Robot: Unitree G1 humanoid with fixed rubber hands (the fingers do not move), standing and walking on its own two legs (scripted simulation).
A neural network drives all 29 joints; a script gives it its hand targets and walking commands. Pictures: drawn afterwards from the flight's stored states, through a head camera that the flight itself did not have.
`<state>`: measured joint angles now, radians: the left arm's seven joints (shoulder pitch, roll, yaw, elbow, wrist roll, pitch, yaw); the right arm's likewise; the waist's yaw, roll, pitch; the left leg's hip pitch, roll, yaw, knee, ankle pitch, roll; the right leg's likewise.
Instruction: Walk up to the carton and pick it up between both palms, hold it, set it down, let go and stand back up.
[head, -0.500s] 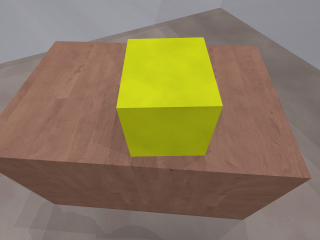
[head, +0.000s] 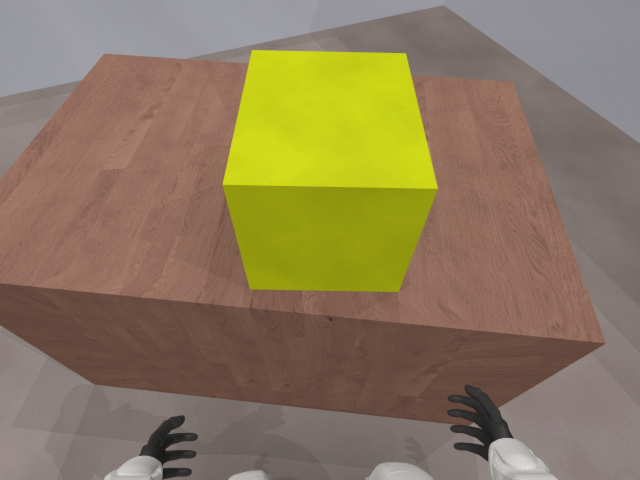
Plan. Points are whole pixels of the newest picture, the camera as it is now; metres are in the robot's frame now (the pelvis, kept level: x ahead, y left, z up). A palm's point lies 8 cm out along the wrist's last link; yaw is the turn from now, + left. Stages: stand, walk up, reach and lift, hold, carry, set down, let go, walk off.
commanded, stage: reach and lift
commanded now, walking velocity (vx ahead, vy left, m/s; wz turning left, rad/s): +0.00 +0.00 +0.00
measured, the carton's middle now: (326, 173) +0.55 -0.02 +0.02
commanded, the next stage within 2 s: none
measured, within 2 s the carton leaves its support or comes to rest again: neither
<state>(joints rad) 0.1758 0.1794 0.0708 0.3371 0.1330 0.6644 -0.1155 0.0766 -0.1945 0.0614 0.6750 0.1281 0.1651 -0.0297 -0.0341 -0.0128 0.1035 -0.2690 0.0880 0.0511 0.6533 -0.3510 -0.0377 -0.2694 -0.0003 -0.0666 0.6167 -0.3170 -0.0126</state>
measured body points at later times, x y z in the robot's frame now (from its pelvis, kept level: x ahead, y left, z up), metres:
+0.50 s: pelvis -0.02 -0.01 +0.02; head -0.03 +0.00 +0.46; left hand +0.13 +0.22 -0.09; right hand +0.10 -0.21 -0.08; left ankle +0.00 +0.14 -0.72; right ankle +0.01 -0.11 -0.72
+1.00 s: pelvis -0.01 +0.00 +0.01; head -0.01 -0.01 +0.46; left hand +0.21 +0.21 -0.05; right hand +0.20 -0.22 -0.06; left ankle +0.00 +0.14 -0.72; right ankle +0.01 -0.11 -0.72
